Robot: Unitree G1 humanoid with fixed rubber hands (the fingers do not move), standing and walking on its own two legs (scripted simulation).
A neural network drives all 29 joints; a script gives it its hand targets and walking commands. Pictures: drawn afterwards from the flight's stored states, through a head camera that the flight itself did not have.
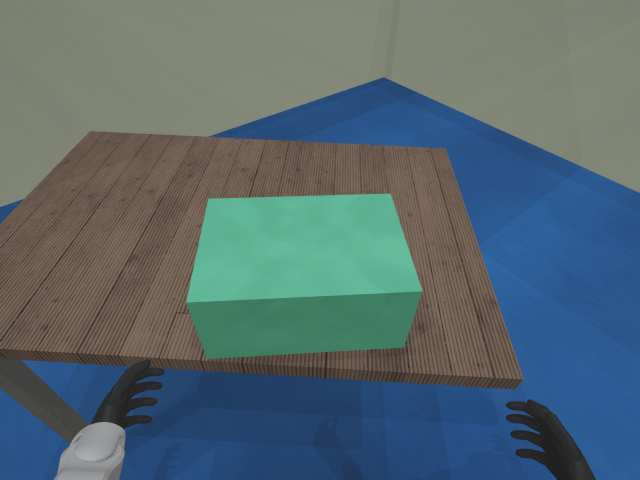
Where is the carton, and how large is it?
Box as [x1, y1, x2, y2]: [186, 194, 422, 358]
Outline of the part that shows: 390,194 208,199 186,301 206,357 214,358 403,347 422,291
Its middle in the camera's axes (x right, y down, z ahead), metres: -0.03 +0.06 +0.61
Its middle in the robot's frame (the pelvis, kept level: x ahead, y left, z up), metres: +0.42 +0.05 +0.01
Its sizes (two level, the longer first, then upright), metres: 0.301 0.206 0.142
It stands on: a table, 0.71 m high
